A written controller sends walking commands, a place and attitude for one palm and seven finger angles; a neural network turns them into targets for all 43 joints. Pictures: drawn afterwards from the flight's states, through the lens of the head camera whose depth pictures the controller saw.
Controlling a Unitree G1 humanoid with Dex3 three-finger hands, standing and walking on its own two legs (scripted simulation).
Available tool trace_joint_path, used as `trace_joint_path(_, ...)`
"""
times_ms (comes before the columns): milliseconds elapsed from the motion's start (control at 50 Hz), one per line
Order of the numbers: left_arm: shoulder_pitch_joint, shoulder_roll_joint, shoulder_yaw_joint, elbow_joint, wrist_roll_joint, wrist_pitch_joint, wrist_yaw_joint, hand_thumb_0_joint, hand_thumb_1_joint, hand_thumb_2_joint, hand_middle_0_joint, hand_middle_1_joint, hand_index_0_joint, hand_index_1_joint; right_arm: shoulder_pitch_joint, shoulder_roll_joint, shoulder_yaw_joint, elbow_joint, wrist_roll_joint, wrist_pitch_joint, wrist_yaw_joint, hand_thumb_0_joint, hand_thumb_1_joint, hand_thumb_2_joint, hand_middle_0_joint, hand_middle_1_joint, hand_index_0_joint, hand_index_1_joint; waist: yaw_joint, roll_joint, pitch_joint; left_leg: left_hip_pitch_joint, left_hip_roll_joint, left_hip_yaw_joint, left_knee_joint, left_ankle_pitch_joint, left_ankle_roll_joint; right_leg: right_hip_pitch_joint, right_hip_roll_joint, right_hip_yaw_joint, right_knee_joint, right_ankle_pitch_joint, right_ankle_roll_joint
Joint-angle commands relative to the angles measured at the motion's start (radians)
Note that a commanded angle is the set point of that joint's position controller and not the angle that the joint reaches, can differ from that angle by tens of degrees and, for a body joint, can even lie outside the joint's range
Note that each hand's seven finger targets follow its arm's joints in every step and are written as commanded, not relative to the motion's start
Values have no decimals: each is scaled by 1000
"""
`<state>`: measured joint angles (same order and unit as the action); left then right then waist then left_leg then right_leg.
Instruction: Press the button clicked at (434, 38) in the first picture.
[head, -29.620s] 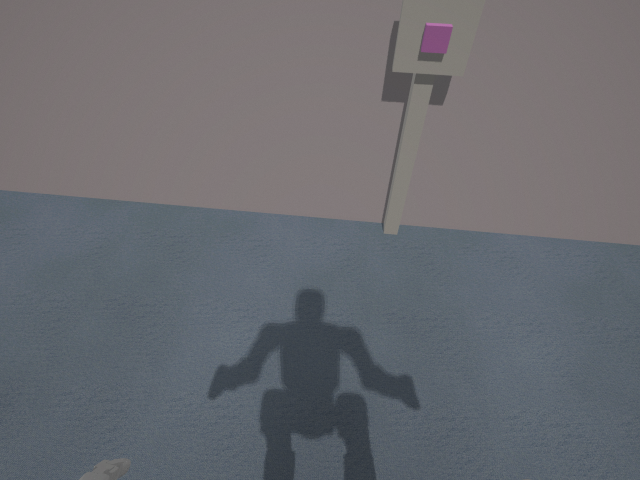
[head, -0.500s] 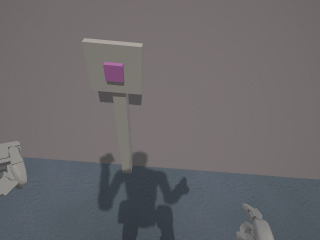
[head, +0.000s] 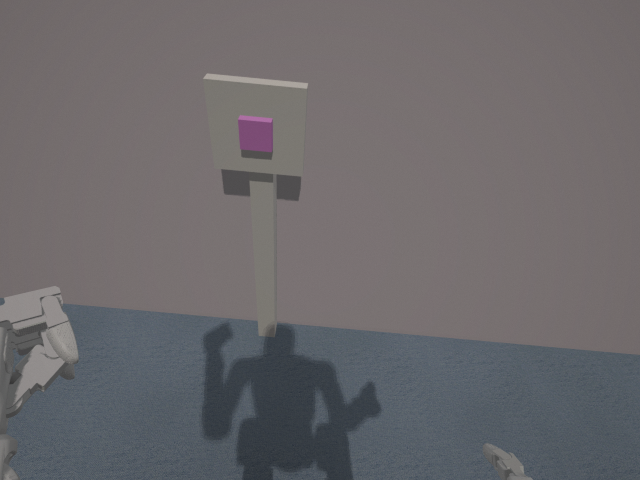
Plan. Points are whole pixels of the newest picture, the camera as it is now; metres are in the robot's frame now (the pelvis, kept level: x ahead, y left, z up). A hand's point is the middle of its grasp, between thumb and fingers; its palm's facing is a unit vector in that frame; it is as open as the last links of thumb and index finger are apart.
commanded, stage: stop stepping back and stand still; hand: left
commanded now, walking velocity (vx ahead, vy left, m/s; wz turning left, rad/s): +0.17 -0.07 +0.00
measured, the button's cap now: (256, 133) +0.78 +0.18 +0.07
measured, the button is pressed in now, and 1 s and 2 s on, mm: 0 0 0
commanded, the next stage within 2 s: let the arm hang, fingers relaxed in 0.18 s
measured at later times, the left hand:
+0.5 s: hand out of the picture +0.11 +0.19 -0.13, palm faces +0.06 -0.96 -0.26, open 3.1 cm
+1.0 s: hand out of the picture -0.02 +0.18 -0.16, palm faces +0.06 -0.98 -0.21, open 6.7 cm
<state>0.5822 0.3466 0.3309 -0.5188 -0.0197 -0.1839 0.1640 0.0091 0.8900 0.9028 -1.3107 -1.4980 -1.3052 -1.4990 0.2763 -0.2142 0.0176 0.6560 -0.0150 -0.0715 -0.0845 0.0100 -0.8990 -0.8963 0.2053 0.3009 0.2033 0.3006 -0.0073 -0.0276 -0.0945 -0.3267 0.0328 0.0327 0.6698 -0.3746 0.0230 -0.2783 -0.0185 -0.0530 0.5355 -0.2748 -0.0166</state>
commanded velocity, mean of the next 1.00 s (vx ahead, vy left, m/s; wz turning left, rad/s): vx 0.02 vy -0.02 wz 0.00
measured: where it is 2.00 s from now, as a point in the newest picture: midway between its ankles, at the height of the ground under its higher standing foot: outside the picture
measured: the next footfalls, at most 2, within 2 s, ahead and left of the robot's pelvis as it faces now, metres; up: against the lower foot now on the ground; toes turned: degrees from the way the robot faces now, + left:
left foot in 0.02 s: +0.05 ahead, +0.13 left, +0.00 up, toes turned +5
right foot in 0.28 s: +0.08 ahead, -0.12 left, +0.00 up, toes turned -6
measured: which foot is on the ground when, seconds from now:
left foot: up 0.00-0.00, down 0.02-1.00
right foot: down 0.00-0.02, up 0.04-0.26, down 0.28-1.00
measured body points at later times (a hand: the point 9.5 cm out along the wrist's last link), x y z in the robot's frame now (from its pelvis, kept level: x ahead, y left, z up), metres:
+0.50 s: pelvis -0.02 +0.00 -0.02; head -0.04 -0.01 +0.43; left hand +0.11 +0.24 -0.11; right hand +0.08 -0.24 -0.15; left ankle +0.01 +0.12 -0.73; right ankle +0.04 -0.12 -0.73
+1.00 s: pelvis +0.00 +0.00 +0.01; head +0.00 -0.01 +0.46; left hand -0.03 +0.23 -0.15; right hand -0.01 -0.20 -0.16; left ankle +0.01 +0.12 -0.73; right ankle +0.04 -0.12 -0.73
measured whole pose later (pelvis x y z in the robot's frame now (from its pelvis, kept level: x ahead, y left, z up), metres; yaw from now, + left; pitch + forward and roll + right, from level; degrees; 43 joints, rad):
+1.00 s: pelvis +0.00 +0.00 +0.01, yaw +1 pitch -2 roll +0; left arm 0.31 0.16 0.01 1.11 0.01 0.01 0.03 0.01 0.91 0.90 -0.32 -0.44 -0.31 -0.43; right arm 0.33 -0.12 0.00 1.07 -0.02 0.02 -0.02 0.00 -0.91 -0.90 0.20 0.30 0.20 0.30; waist 0.00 0.02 0.04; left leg -0.20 0.03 0.06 0.45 -0.22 -0.01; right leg -0.23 -0.05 -0.12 0.44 -0.17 -0.01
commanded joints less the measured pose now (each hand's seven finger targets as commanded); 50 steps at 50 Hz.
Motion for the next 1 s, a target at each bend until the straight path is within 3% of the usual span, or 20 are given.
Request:
trace_joint_path(0, -144, 169, 89, -368, 15, -91, 26, 0, 900, 900, -1300, -1500, -1300, -1500, -132, -134, -43, -201, -3, -99, -19, 0, -900, -900, 200, 300, 200, 300, -22, 428, 76, 206, 288, -507, -488, -220, 125, -329, 39, -11, 329, -258, 5)
trace_joint_path(20, -156, 207, 113, -388, 29, -104, 31, 0, 900, 900, -1300, -1500, -1300, -1500, -132, -108, -43, -200, -8, -112, -14, 0, -900, -900, 200, 300, 200, 300, -29, 336, 96, 181, 334, -556, -503, -111, 192, -369, 34, 37, 478, -249, 10)
trace_joint_path(40, -125, 235, 156, -360, 24, -106, 27, 0, 900, 900, -1300, -1500, -1300, -1500, -126, -97, -46, -174, -8, -123, -8, 0, -900, -900, 200, 300, 200, 300, -19, 218, 68, 209, 309, -493, -458, 45, 190, -371, -2, 54, 502, -220, 13)
trace_joint_path(60, -117, 275, 184, -420, 15, -107, 26, 0, 900, 900, -1300, -1500, -1300, -1500, -127, -99, -45, -170, -10, -135, -3, 0, -900, -900, 200, 300, 200, 300, -6, 215, 29, 202, 294, -464, -418, 159, 180, -345, -14, 62, 503, -214, 16)
trace_joint_path(100, -2, 198, 135, -356, 13, -84, 18, 0, 900, 900, -1300, -1500, -1300, -1500, -123, -98, -45, -160, 4, -144, 15, 0, -900, -900, 200, 300, 200, 300, 4, 200, 46, 141, 235, -277, -371, 320, 141, -226, -18, 22, 356, -135, 25)
trace_joint_path(180, 63, 172, 129, -222, 5, -69, 14, 0, 900, 900, -1300, -1500, -1300, -1500, -134, -114, -45, -171, 8, -119, 15, 0, -900, -900, 200, 300, 200, 300, 4, 262, 84, -143, 178, -120, -388, -74, 78, 110, 26, -76, 95, -82, 26)
trace_joint_path(220, 28, 190, 142, -170, 12, -65, 14, 0, 900, 900, -1300, -1500, -1300, -1500, -151, -109, -47, -183, 6, -91, 9, 0, -900, -900, 200, 300, 200, 300, 4, 146, 108, -265, 124, -79, -301, -236, 45, 225, 3, -17, -41, -127, 2)
trace_joint_path(240, 11, 197, 147, -152, 15, -63, 13, 0, 900, 900, -1300, -1500, -1300, -1500, -150, -104, -55, -189, 6, -77, 6, 0, -900, -900, 200, 300, 200, 300, 4, -15, 134, -276, 41, -24, -111, -199, 16, 165, -79, 161, -182, -240, -46)
trace_joint_path(260, -24, 46, -223, 571, 92, 107, -126, 0, 900, 900, -1300, -1500, -1300, -1500, -132, -148, -96, 18, 8, -112, 87, 0, -900, -900, 200, 300, 200, 300, -13, -159, 60, -269, 29, 5, 178, -145, -21, 69, -357, 333, -174, 142, -109)
trace_joint_path(280, -57, 49, -185, 580, 83, 172, -149, 0, 900, 900, -1263, -1460, -1263, -1460, -55, -85, -70, -33, 13, -22, 96, 0, -900, -900, 200, 300, 200, 300, -9, -206, 55, -210, 45, -42, 194, -229, -31, -12, -389, 308, -141, 287, -159)
trace_joint_path(320, -189, 35, -201, 611, 66, 192, -152, 0, 900, 900, -1190, -1380, -1190, -1380, 32, -57, -61, -2, 20, 40, 105, 0, -900, -900, 200, 300, 200, 300, -59, -233, 48, -13, 11, -2, 167, -158, -27, -224, -301, 199, -176, -198, -128)
trace_joint_path(360, -254, 7, -226, 703, 61, 204, -142, 0, 900, 900, -1117, -1300, -1117, -1300, 50, -94, -65, 10, -8, 76, 110, 0, -900, -900, 200, 300, 200, 300, -56, -271, 119, 1, -3, -6, 102, -61, -4, -256, -204, 96, -122, -266, -83)
trace_joint_path(380, -254, 4, -237, 766, 58, 202, -144, 0, 900, 900, -1080, -1260, -1080, -1260, 48, -95, -63, 15, -21, 77, 111, 0, -900, -900, 200, 300, 200, 300, -49, -231, 125, 32, -7, -10, 18, 18, 8, -244, -196, 95, -73, -174, -76)
trace_joint_path(420, -255, -25, -258, 869, 54, 207, -156, 0, 900, 900, -1007, -1180, -1007, -1180, 26, -133, -63, 30, -34, 70, 100, 0, -900, -900, 200, 300, 200, 300, -28, -69, 153, 1, 87, -168, -127, 181, 57, -220, -95, 37, 24, -101, -10)
trace_joint_path(460, -268, -12, -262, 987, 51, 212, -156, 0, 900, 900, -933, -1100, -933, -1100, -53, -143, -53, 47, -36, 66, 93, 0, -900, -900, 200, 300, 200, 300, 12, 77, 151, -167, 133, -220, -273, -4, 55, -33, -56, 32, 5, -138, 7)
trace_joint_path(500, -255, -3, -262, 1108, 48, 207, -156, 0, 900, 900, -860, -1020, -860, -1020, -45, -124, -49, 87, -30, 67, 85, 0, -900, -900, 200, 300, 200, 300, 23, 112, 195, -210, 84, -163, -289, -132, 35, 0, -63, 66, -46, -158, -10)
trace_joint_path(560, -213, -29, -258, 1243, 38, 191, -147, 0, 900, 900, -750, -900, -750, -900, 19, -68, -45, 147, -25, 76, 75, 0, -900, -900, 200, 300, 200, 300, 17, 191, 139, -90, 42, -79, -234, -56, 15, -3, -99, 95, -148, -155, -38)
trace_joint_path(680, -246, -30, -281, 1410, 32, 179, -147, 0, 900, 900, -530, -660, -530, -660, 119, -45, -46, 250, -12, 80, 71, 0, -900, -900, 200, 300, 200, 300, -4, 37, 89, 21, 56, -61, -250, 48, 11, 27, -112, 67, -206, -101, -41)
trace_joint_path(860, -222, -61, -298, 1570, 29, 174, -135, 0, 900, 900, -200, -300, -200, -300, 141, -27, -39, 366, -2, 73, 60, 0, -900, -900, 200, 300, 200, 300, 4, 33, 148, 75, 76, -49, -316, 165, 7, 45, -102, 30, -201, 32, -31)
trace_joint_path(980, -227, -87, -300, 1615, 30, 177, -128, 0, 900, 900, -200, -300, -200, -300, 138, 4, -36, 408, -4, 75, 58, 0, -900, -900, 200, 300, 200, 300, 5, 42, 191, 67, 72, -40, -345, 129, 2, 41, -99, 30, -208, 17, -23)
